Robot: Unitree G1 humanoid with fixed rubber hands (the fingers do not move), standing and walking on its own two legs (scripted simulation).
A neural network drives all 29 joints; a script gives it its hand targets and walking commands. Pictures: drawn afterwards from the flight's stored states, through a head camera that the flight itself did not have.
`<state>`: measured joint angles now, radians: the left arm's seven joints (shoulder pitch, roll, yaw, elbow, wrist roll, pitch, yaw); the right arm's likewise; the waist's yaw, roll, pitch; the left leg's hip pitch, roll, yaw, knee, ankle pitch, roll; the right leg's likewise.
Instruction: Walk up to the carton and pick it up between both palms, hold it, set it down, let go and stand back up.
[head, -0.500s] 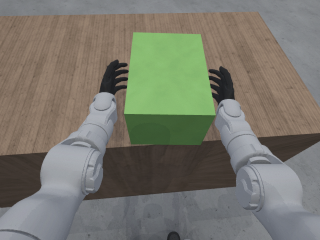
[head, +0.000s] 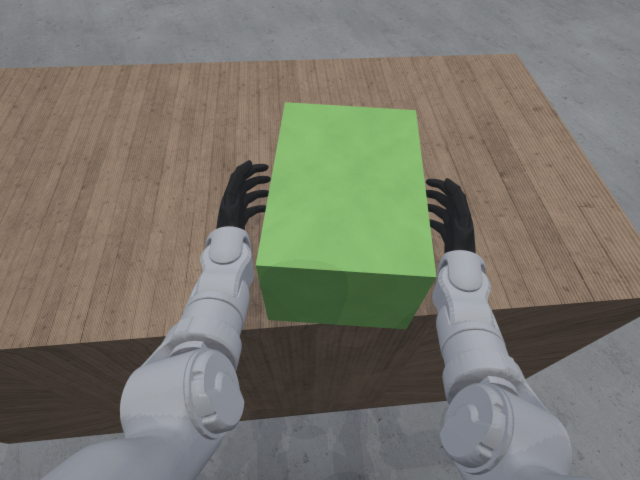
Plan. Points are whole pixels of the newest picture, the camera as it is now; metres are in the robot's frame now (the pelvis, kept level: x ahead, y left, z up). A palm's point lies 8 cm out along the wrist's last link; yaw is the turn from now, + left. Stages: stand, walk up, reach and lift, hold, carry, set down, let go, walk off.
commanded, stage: reach and lift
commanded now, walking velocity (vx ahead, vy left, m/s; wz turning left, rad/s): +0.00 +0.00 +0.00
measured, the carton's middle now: (343, 212) +0.47 -0.04 +0.01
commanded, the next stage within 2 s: none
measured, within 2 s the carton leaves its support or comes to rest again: leaves its support in 1.30 s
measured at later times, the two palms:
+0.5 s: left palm (227, 236) +0.41 +0.12 +0.05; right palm (454, 257) +0.37 -0.17 +0.05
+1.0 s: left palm (225, 237) +0.41 +0.12 +0.05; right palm (453, 259) +0.37 -0.16 +0.05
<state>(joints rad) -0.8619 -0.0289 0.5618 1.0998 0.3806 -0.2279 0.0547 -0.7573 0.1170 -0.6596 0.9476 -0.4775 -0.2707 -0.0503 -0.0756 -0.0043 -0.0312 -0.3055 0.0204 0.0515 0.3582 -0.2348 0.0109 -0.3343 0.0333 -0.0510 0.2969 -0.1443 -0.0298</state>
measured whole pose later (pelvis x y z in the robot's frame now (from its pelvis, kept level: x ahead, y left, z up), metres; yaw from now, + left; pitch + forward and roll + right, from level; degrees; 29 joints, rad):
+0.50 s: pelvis -0.01 +0.00 +0.00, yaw +1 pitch +9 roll -1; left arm -0.82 -0.05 0.51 1.02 0.38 -0.16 0.05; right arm -0.72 0.13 -0.66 0.92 -0.46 -0.29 -0.04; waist -0.07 0.00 -0.01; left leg -0.29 0.02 0.04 0.36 -0.21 0.01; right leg -0.31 0.02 -0.08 0.27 -0.12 -0.03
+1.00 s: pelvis -0.01 +0.00 +0.00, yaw +1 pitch +8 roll -1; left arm -0.81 -0.04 0.50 1.02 0.39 -0.13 0.04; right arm -0.71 0.15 -0.69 0.92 -0.47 -0.27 -0.04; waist -0.08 -0.01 -0.01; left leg -0.26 0.01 0.04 0.32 -0.19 0.01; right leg -0.28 0.02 -0.10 0.25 -0.11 -0.03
